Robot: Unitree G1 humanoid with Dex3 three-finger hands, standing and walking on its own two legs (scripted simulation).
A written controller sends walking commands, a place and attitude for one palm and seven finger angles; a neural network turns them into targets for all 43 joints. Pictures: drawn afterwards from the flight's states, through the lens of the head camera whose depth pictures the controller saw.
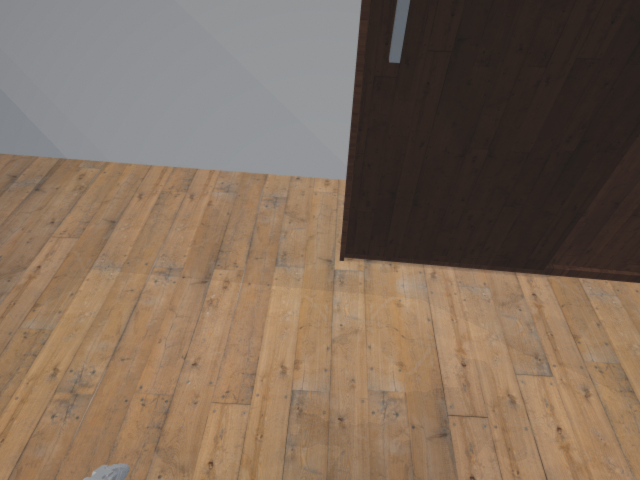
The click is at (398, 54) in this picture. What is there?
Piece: wardrobe's sliding door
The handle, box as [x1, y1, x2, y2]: [389, 0, 409, 62]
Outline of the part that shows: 409,0 397,0 389,53 390,62 399,62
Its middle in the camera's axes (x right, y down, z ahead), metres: +0.19 -0.57 +0.86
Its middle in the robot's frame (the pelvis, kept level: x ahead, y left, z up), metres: +1.06 -0.13 +0.25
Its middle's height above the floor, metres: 1.02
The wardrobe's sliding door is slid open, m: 0.00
